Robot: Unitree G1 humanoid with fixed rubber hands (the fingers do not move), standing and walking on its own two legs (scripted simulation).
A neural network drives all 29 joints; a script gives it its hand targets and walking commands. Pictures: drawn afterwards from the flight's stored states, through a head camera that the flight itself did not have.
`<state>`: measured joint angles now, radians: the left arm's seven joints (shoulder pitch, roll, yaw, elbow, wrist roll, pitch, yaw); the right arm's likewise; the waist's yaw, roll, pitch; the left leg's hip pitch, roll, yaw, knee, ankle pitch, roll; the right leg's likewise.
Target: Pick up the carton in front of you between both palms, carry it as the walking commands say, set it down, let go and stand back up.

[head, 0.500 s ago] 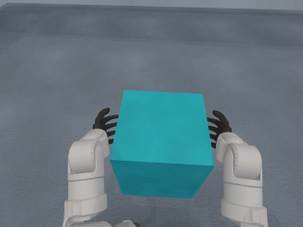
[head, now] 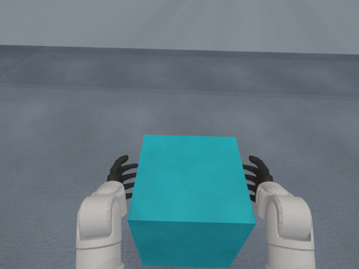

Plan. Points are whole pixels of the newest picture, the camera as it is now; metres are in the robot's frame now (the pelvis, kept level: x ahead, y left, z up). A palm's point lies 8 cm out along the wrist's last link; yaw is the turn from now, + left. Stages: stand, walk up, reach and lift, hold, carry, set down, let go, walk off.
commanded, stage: carry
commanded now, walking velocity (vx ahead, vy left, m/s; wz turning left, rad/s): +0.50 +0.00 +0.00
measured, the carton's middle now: (187, 203) +0.28 +0.00 +0.01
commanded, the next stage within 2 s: none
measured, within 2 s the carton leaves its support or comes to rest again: neither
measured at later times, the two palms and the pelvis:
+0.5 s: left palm (132, 102) +0.58 +0.17 +0.09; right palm (227, 100) +0.59 -0.13 +0.10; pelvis +0.32 +0.01 -0.01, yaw +1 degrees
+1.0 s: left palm (143, 70) +0.82 +0.16 +0.09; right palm (218, 71) +0.82 -0.13 +0.08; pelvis +0.55 +0.01 +0.00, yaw +2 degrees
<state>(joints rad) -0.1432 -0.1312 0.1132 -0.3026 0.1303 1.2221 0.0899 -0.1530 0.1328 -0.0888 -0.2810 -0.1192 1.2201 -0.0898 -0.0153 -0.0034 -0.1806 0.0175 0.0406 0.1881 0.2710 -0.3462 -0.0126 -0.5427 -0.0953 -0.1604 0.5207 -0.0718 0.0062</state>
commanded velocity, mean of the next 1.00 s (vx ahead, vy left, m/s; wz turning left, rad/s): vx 0.23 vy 0.00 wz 0.00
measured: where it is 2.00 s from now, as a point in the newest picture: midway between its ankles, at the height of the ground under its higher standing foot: (181, 239)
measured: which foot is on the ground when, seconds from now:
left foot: down 0.00-0.08, up 0.10-0.48, down 0.50-1.00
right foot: up 0.00-0.02, down 0.04-0.54, up 0.56-0.84, down 0.86-1.00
